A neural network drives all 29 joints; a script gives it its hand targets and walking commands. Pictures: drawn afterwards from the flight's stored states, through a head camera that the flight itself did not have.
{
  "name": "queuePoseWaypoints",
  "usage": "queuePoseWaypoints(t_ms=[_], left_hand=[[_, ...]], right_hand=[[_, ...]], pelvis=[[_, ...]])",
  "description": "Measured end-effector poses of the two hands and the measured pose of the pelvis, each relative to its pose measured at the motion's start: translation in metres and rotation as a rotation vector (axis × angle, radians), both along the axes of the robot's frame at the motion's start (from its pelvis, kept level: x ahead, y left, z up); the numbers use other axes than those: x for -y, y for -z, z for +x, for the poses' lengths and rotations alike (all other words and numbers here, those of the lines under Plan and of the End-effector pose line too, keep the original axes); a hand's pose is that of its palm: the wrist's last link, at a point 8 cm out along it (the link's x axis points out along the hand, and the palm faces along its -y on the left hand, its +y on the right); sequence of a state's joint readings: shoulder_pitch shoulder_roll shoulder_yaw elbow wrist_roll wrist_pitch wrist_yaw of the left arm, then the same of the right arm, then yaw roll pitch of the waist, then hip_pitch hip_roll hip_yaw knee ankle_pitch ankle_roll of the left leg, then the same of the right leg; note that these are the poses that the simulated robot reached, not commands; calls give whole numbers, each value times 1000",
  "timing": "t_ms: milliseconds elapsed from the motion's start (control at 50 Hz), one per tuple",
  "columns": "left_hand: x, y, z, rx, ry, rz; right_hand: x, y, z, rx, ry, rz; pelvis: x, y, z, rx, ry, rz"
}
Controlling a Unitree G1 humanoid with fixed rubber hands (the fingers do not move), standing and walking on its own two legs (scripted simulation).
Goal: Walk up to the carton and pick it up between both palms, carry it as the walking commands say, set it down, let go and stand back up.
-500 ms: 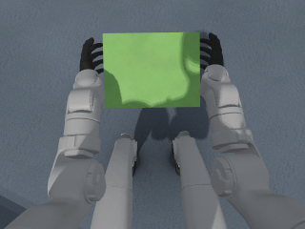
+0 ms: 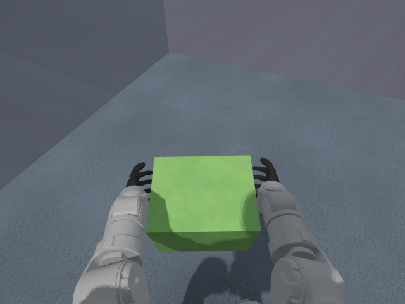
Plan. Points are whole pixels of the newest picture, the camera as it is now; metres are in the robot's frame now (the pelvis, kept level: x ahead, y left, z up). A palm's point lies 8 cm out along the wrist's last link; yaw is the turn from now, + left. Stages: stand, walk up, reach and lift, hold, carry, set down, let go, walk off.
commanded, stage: reach and lift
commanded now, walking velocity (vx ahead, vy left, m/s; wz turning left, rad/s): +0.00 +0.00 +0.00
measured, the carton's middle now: (203, 206) +0.35 +0.01 -0.06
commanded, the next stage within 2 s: hold in 1.62 s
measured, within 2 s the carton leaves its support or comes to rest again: neither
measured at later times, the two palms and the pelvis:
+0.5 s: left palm (126, 184) +0.34 +0.16 +0.07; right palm (271, 179) +0.34 -0.14 +0.06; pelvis +0.06 +0.01 +0.05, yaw +1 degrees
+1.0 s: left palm (126, 191) +0.32 +0.16 +0.07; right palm (276, 184) +0.32 -0.14 +0.07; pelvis +0.03 +0.01 +0.04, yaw +0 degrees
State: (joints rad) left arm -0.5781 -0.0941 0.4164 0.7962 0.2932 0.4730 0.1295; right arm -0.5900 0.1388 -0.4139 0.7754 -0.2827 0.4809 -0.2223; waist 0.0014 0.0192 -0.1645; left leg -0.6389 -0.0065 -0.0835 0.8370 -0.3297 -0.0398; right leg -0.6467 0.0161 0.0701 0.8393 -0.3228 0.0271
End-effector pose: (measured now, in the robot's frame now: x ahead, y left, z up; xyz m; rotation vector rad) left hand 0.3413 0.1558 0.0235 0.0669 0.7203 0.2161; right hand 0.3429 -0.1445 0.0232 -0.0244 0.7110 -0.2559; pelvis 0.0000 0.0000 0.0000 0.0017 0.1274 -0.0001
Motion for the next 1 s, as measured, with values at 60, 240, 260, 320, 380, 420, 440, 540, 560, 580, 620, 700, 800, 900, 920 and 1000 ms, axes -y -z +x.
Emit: queuePoseWaypoints(t_ms=[60,240,260,320,380,420,440,540,560,580,620,700,800,900,920,1000], left_hand=[[0,-6,3,5,-3,-14],[-5,-13,2,-27,-11,-23],[-5,-15,2,-25,-15,-22],[-8,-21,1,-23,-23,-10],[-9,-28,-1,-17,-31,-3],[-8,-34,-2,-10,-34,-1],[-8,-37,-3,-6,-35,0],[-7,-48,-5,5,-10,-4],[-7,-50,-5,10,-7,-9],[-6,-52,-6,14,-3,-15],[-5,-55,-7,19,6,-21],[-3,-59,-11,23,16,-22],[-2,-56,-17,-2,12,-16],[-1,-51,-24,-21,-3,-6],[-1,-50,-24,-24,-5,-6],[-2,-49,-24,-32,-6,-1]], right_hand=[[1,-10,5,6,-8,-2],[-4,-16,3,-23,0,16],[-5,-17,2,-22,15,10],[-8,-19,3,-20,0,14],[-9,-24,4,-14,-17,16],[-8,-29,3,-8,-23,18],[-8,-31,3,-4,-26,20],[-2,-41,-4,6,-58,53],[-1,-44,-7,11,-63,54],[0,-47,-9,15,-65,52],[2,-52,-12,19,-66,48],[3,-59,-17,23,-52,32],[2,-57,-21,3,-31,18],[-1,-53,-24,-16,-1,-11],[-2,-52,-24,-19,-1,-9],[-3,-50,-23,-28,-15,-13]], pelvis=[[1,-7,10,29,-4,1],[1,-31,39,86,-9,-2],[1,-33,42,89,-10,-3],[-1,-38,49,97,-15,-4],[-4,-42,56,104,-20,-5],[-5,-44,60,114,-21,-5],[-6,-45,61,121,-22,-5],[-7,-48,63,164,-19,-3],[-7,-48,63,172,-17,-4],[-7,-48,62,180,-16,-4],[-7,-48,60,194,-11,-5],[-7,-48,53,220,-2,-7],[-9,-46,41,238,5,-6],[-8,-44,31,236,7,-3],[-8,-44,30,234,7,-2],[-6,-42,25,225,6,0]])
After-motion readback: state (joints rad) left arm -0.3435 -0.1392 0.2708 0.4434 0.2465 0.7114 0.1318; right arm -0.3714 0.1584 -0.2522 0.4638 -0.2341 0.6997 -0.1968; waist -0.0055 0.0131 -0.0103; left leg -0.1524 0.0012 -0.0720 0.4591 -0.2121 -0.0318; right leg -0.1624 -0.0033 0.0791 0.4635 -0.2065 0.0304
